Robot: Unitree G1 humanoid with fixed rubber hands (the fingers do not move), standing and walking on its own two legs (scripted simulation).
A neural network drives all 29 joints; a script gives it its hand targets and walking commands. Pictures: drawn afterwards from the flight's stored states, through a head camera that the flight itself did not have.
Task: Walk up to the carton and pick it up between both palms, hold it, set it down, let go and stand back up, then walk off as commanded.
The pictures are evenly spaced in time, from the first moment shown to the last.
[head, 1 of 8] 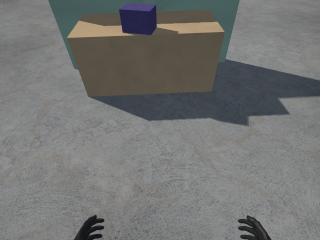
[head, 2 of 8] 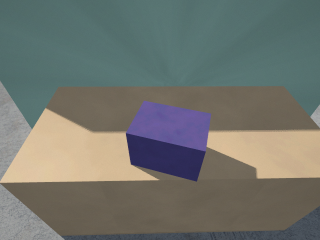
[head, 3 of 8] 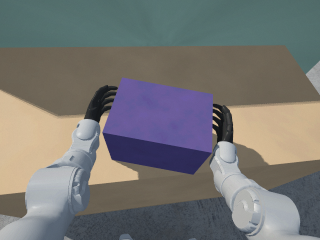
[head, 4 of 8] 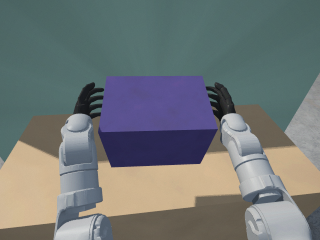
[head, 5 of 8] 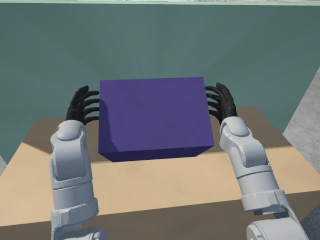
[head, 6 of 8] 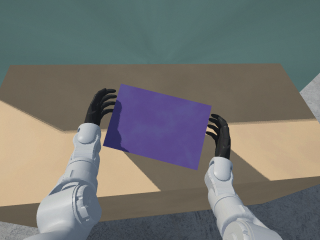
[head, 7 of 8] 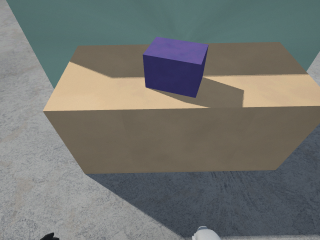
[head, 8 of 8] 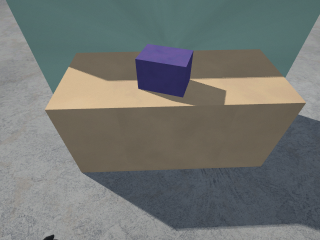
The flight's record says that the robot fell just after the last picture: no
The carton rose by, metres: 0.26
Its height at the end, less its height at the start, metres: +0.00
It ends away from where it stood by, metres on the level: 0.08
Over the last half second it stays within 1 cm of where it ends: yes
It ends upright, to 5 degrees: yes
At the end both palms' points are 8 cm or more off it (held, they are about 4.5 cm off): yes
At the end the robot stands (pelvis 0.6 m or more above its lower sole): yes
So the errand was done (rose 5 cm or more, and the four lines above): yes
